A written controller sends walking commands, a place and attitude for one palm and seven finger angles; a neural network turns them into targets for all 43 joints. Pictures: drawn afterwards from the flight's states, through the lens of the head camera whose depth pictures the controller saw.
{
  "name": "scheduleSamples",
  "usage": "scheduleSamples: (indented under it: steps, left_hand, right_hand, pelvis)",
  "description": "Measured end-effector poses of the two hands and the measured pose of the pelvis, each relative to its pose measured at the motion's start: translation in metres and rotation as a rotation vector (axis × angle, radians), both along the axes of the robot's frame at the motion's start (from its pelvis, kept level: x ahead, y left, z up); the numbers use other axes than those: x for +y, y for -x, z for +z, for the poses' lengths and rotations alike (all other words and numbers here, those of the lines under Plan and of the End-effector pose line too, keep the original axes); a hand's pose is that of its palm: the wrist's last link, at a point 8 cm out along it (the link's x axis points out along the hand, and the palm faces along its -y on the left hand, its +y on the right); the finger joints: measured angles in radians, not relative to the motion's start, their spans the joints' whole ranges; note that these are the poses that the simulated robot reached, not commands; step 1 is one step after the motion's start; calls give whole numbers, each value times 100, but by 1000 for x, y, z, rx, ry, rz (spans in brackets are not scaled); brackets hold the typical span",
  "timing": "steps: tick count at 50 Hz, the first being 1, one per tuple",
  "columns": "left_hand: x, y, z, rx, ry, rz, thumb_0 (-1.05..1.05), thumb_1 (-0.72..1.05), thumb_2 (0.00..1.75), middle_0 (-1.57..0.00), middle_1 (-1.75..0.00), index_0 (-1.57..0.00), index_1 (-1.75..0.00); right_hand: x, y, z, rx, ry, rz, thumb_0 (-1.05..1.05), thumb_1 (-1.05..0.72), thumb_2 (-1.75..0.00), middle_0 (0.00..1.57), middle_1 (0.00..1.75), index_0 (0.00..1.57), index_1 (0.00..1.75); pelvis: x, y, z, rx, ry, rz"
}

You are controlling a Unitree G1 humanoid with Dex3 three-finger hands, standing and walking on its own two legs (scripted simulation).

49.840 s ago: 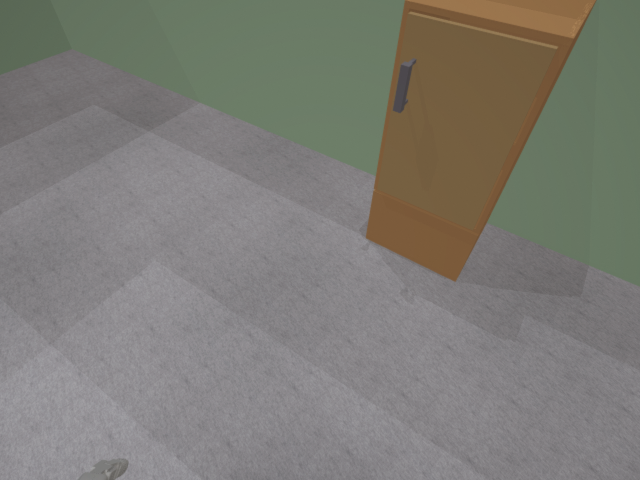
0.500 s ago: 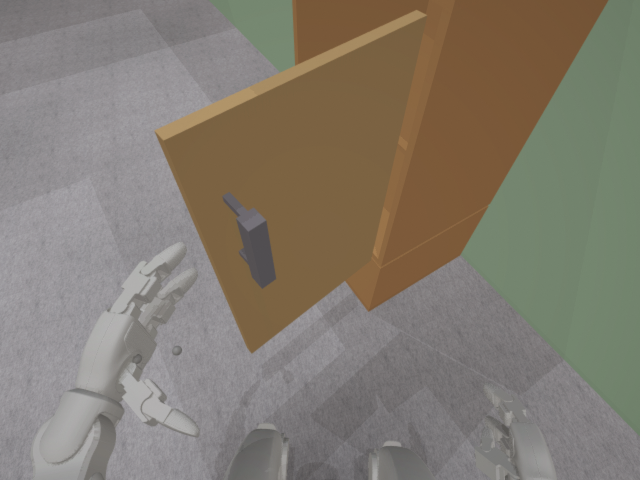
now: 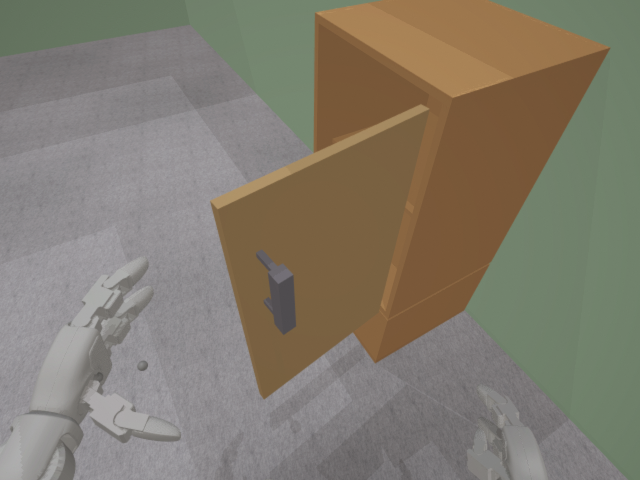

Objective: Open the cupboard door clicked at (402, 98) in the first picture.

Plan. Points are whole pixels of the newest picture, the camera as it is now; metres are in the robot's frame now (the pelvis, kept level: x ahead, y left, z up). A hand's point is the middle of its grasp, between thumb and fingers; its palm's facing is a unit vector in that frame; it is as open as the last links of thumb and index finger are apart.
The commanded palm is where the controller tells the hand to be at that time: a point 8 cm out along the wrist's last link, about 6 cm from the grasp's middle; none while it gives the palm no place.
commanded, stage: draw the hand back to the body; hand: left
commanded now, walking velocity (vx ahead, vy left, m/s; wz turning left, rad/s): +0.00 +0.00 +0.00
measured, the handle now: (274, 291) +0.37 +0.10 +0.01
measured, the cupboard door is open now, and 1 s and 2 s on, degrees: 98 98 98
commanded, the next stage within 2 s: step back with the hand held close in 1.00 s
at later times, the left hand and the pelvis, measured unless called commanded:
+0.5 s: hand (79, 293) +0.24 +0.25 +0.18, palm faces +0.40 -0.81 -0.43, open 10.5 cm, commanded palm +0.19 +0.29 +0.20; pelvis +0.04 -0.01 +0.05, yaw -1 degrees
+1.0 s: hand (80, 296) +0.23 +0.23 +0.20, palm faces +0.43 -0.80 -0.41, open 7.5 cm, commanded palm +0.18 +0.27 +0.22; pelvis +0.03 -0.03 +0.05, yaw -1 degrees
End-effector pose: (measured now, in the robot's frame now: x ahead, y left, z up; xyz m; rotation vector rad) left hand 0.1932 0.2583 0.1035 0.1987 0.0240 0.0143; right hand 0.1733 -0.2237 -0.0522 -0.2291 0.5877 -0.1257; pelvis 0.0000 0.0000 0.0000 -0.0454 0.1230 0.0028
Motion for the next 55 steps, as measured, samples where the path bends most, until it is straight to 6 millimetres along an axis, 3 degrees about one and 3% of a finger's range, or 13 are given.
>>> scheduleSamples:
  steps: [5,12,24,34,37,46,55]
  left_hand:
    - [10,9,16,48,-104,215,-1,-28,40,-16,-30,-16,-30]
    - [19,10,37,63,-191,337,-1,-5,49,-17,-30,-17,-30]
    - [23,-7,93,-81,-265,389,0,36,67,-19,-30,-18,-30]
    - [23,-4,127,-179,-314,427,1,70,82,-20,-30,-20,-30]
    - [20,-2,128,-183,-311,436,1,78,85,-20,-30,-20,-30]
    - [10,3,107,-112,-264,422,1,88,89,-21,-30,-20,-30]
    - [7,11,119,-173,-280,413,1,89,90,-21,-31,-21,-30]
  right_hand:
    - [7,-6,7,25,-12,4,1,-90,-90,21,30,20,30]
    - [14,-14,6,81,-19,29,1,-90,-90,21,30,20,30]
    - [6,-40,18,67,-40,38,1,-90,-90,21,30,20,30]
    - [-12,-49,23,68,-34,35,1,-90,-90,21,30,20,30]
    - [-16,-48,22,76,-40,32,1,-90,-90,21,30,20,30]
    - [-28,-32,18,109,-32,10,1,-90,-90,21,30,20,30]
    - [-33,-21,19,95,-30,-7,1,-90,-90,20,30,20,30]
  pelvis:
    - [2,-7,15,-28,-8,2]
    - [2,-20,30,-74,-24,4]
    - [-5,-38,45,-137,-42,-11]
    - [-16,-42,50,-163,-45,-14]
    - [-19,-40,51,-169,-45,-15]
    - [-28,-32,52,-183,-45,-17]
    - [-30,-24,53,-202,-41,-17]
